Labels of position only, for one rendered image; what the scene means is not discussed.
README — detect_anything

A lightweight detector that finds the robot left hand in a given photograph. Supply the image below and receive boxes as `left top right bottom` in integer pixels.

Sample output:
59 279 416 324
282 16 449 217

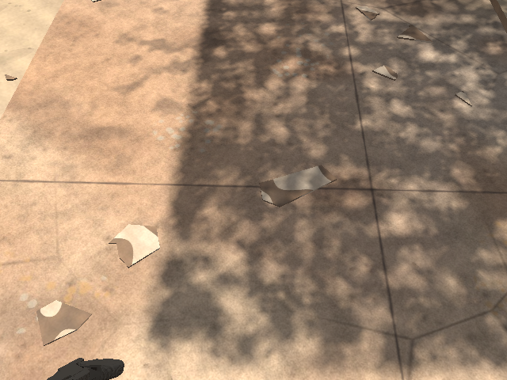
47 358 124 380

